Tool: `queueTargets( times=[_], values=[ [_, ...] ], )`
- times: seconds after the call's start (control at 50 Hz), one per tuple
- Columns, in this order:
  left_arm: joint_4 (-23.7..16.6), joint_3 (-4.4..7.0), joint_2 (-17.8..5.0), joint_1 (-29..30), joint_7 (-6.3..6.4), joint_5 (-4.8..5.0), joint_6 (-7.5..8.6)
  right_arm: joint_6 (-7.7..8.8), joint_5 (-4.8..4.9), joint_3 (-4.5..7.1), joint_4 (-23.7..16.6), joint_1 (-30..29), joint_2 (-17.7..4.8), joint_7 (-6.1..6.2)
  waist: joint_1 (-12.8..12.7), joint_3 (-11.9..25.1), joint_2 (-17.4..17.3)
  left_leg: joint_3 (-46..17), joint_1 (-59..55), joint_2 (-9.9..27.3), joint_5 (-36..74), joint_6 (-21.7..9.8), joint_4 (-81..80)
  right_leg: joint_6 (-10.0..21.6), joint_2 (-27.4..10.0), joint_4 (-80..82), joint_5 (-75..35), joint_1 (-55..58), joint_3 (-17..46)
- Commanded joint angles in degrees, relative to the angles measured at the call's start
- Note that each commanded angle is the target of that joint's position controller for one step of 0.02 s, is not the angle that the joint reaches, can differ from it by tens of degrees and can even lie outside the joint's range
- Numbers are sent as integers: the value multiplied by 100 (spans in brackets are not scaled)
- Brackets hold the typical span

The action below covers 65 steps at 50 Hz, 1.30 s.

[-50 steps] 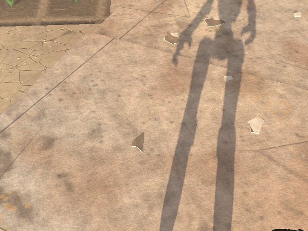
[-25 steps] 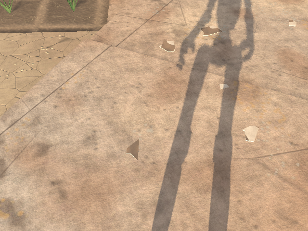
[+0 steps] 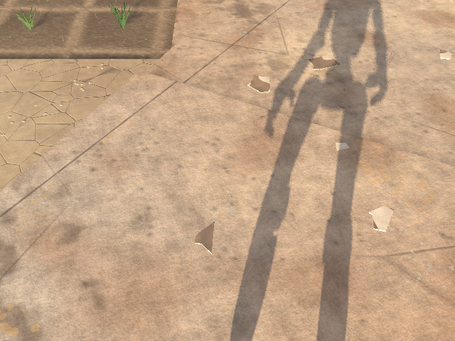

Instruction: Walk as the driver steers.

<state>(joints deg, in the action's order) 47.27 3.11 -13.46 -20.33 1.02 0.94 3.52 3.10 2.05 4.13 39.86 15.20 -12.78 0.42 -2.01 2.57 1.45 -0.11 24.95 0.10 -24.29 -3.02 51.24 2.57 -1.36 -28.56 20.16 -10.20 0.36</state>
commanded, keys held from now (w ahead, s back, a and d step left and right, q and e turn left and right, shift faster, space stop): w+shift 0.48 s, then w+e+shift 0.52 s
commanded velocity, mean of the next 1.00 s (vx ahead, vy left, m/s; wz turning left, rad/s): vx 0.89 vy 0.00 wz -0.31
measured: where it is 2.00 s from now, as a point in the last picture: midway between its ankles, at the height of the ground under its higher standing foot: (358, 154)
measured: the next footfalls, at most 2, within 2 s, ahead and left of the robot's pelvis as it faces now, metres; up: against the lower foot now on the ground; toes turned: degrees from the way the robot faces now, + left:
left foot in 0.14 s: +0.11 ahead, +0.15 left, +0.00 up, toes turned +1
right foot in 0.60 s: +0.55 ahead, -0.05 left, +0.00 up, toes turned -6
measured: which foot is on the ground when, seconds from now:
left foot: up 0.00-0.12, down 0.14-0.62, up 0.64-1.00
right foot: down 0.00-0.14, up 0.16-0.58, down 0.60-1.00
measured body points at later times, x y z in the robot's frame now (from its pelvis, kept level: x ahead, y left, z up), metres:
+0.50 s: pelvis +0.26 +0.05 -0.01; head +0.28 +0.06 +0.44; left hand +0.51 +0.27 -0.08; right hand +0.18 -0.20 -0.13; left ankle +0.07 +0.15 -0.74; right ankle +0.46 -0.08 -0.69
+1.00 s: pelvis +0.71 -0.02 -0.01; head +0.75 -0.03 +0.44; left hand +0.72 +0.27 -0.13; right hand +0.94 -0.28 -0.05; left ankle +0.97 +0.08 -0.70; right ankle +0.51 -0.04 -0.74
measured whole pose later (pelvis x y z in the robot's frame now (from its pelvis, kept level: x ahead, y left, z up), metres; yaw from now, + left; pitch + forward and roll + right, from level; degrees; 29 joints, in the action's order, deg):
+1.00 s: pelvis +0.71 -0.02 -0.01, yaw -20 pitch +3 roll +0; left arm 49.9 4.6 -16.2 -30.2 -0.8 0.6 4.2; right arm 4.4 -2.3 -2.0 34.4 -4.6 -14.3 -2.1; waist -8.9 -1.4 0.0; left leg -3.2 38.8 4.0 3.6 1.6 31.7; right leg 7.5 7.3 -13.9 21.7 6.8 14.1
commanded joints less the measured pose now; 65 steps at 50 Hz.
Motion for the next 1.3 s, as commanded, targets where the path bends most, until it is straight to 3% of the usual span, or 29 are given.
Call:
queueTargets(
  times=[0.02, 0.04, 0.06, 0.12, 0.14, 0.16, 0.18, 0.22, 0.3, 0.48, 0.54, 0.58, 0.6, 0.62, 0.64, 0.66, 0.7, 0.78, 0.86, 0.98, 1.02, 1.04, 1.06, 1.08, 1.1, 1.14, 1.22, 1.28, 1.3],
  values=[
    [-453, 242, -994, 328, -31, 96, 130, 314, -52, 26, -629, -849, -311, -110, -47, -601, 643, -29, 1030, 431, 313, -36, -555, 865, -1428, 2076, 1382, 143, 1779],
    [-485, 247, -1039, 479, -65, 114, 110, 325, -68, 13, -554, -744, -264, -140, 46, -551, 737, 196, 240, 267, 450, 37, -964, 759, -1123, 2033, 1025, -335, 1262],
    [-357, 326, -1184, 373, -189, -332, 36, 105, -524, 5, -559, -711, -287, -339, 58, -512, 678, 596, -420, -98, 328, 99, -1469, 699, -753, 2028, 1200, -609, 802],
    [-331, 306, -962, 486, -255, -298, -17, -7, -421, 153, 16, 939, -559, -267, 846, -251, 41, 928, -2983, -409, 831, 101, -2055, 637, -498, 471, 878, -1886, 341],
    [-490, 192, -601, 892, -259, -376, 15, 74, -507, 267, 287, 2120, -957, -191, 1545, 107, -1059, -268, -3923, 481, -246, 9, -2527, 494, -7, -1838, 381, -2713, -204],
    [-991, 7, 93, 1349, -223, -289, 98, 173, -594, 277, 196, 2503, -1588, -120, 1564, 248, -2307, -3435, -3860, 1936, -2711, -297, -3858, 426, 630, -3797, 1375, -4000, 287],
    [-1122, 41, -143, 1190, -252, -218, 111, 124, -574, 258, 42, 1655, -1557, -72, 999, -85, -1598, -4901, -3311, 2319, -3537, -809, -4470, 533, 422, -4529, 610, -4713, 886],
    [-987, 121, -613, 1104, -367, -353, 88, 169, -400, 131, -54, 787, -1122, -130, 434, -470, -415, -3369, -2446, 1923, -2258, -725, -4158, 354, -371, -4237, -526, -4364, 468],
    [-910, 84, -536, 1081, -522, -363, -121, 301, -353, -24, 241, 916, -756, -115, 251, -757, -722, -1896, -1795, 1186, -821, -713, -4741, -56, -547, -3685, -1227, -3902, 127],
    [-1511, -63, -416, 2793, -561, -253, -130, 395, -254, -26, 780, 1509, -859, -88, 534, -1201, -463, -408, -2609, 1175, 2334, -756, -5414, 133, -315, -1008, -2297, -3186, -530],
    [-1446, -54, -485, 2525, -450, -263, -150, 361, -347, 4, 983, 1480, -1108, -52, 344, -779, -750, 337, -3373, 1234, 6011, -529, -4431, 563, 278, -651, -1519, -2277, -1042],
    [-1084, 83, -778, 1159, -354, -258, -144, 226, -495, 74, 1083, 1453, -1378, 61, -323, 109, -1122, 653, -3567, 1378, 8229, -345, -2363, 819, 782, -780, -837, -871, -1093],
    [-645, 197, -987, -198, -291, -262, -125, 151, -505, 101, 1014, 1192, -1444, 106, -979, 742, -937, 846, -2889, 1209, 7995, -231, -626, 950, 836, -515, -837, 688, -993],
    [-432, 364, -1487, -990, -203, -365, -121, 180, -415, 1, 800, 1281, -1088, 73, -1046, 1410, -195, 800, -963, 820, 5754, -152, 1495, 1233, -124, -543, 798, 2597, 527],
    [-324, 475, -1856, -818, -240, -265, -152, 338, -309, -104, 571, 1334, -600, -77, -438, 1758, 1527, 293, 1081, -395, 401, 108, 3303, 1811, -1364, 838, 2279, 3456, 4153],
    [-401, 478, -1711, -372, -286, -243, -149, 433, -333, -108, 362, 805, -818, -81, -419, 1349, 938, -506, 2006, -201, 575, -27, 3743, 1919, -1376, 1410, 1824, 3320, 4842],
    [-248, 390, -1228, -194, -231, -217, -87, 561, -397, -199, 165, 87, -816, -86, -172, 174, -337, -509, 1799, 411, 1118, -73, 2883, 1639, -1108, 1495, 482, 1602, 3427],
    [-136, 237, -900, -78, -177, -120, 74, 189, -679, -297, -90, -176, -636, -162, 406, -537, -192, -409, 1241, 691, 624, 322, 1702, 1634, -422, 1894, -4, -313, 2440],
    [-202, 286, -1042, -303, -190, -109, 172, 142, -535, -433, -679, -1689, -596, -259, 88, -1134, -122, -16, 970, 598, 2124, 651, -374, 1453, -47, 2387, -833, -1214, 2030],
    [-122, 406, -1344, -695, -136, -4, 143, 185, -410, -422, -908, -2168, -745, -224, -223, -600, 100, -30, -134, 93, 3008, 438, -2108, 911, -186, 1576, -3562, 180, 2105],
    [-131, 459, -1636, -599, -109, -69, 128, 210, -388, -236, -641, -1182, -1156, -87, 240, 174, 113, -14, -1429, -217, 2041, 306, -2165, 654, -137, 152, -5188, 564, 2048],
    [-174, 487, -1775, -344, -143, -100, 144, 231, -370, -120, -408, -137, -1372, 22, 862, 697, 96, -55, -2664, -36, 1728, 234, -2152, 551, 61, -1150, -4994, 117, 1957],
    [-308, 356, -1290, -175, -167, -128, 212, 244, -492, 49, -242, 1127, -1786, 173, 1369, 1454, -229, -958, -4111, 949, 65, 73, -1985, 522, 335, -2924, -3655, -775, 1667],
    [-540, 94, -230, -841, -132, 144, 213, 251, -764, 131, -209, 1238, -2148, 166, 782, 2243, -1953, -3935, -5553, 2856, -1524, -441, -2791, 385, 941, -4789, 1081, -2617, 1031],
    [-632, 65, -698, -621, -98, 68, 124, 183, -611, 190, -212, 812, -1969, 108, 707, 2130, -1984, -5208, -5022, 2820, -2504, -627, -3572, 482, 554, -5358, 534, -3280, 717],
    [-603, 148, -1007, 328, -192, -165, -11, 161, -535, -13, -185, 64, -1014, 52, 649, 454, -558, -2979, -3342, 2127, -963, -408, -3565, 434, 0, -4909, -418, -3341, 501],
    [-973, 20, -484, 865, -444, -283, -307, 312, -376, -124, 420, 485, -615, -38, 302, -320, -726, -976, -2279, 1699, 1284, -130, -3850, 330, -443, -4601, -490, -3365, 395],
    [-1307, -64, -448, 1447, -535, -294, -384, 397, -308, -143, 578, 361, -547, -86, 156, -564, -631, 352, -1921, 1299, 2414, 77, -4177, 314, -388, -4258, -1249, -3463, 94],
    [-1520, -114, -420, 1546, -568, -276, -383, 457, -341, -118, 547, 294, -777, -84, 5, -686, -879, 505, -1715, 1492, 2824, 31, -4222, 321, -510, -3856, -1580, -3389, 112]
  ],
)
Keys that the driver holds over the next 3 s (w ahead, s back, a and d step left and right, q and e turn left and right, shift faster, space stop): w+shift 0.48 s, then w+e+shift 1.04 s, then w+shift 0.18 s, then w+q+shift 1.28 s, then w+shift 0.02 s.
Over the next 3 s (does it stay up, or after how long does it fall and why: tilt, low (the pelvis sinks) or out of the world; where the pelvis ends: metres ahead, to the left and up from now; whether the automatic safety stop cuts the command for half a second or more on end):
stays up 2.26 -1.09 -0.05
